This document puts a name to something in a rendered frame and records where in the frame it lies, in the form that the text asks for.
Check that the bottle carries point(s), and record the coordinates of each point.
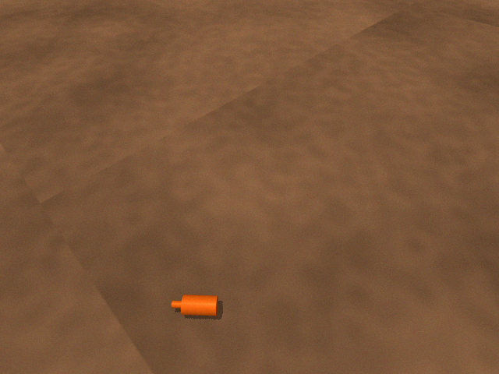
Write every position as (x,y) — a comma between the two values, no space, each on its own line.
(198,305)

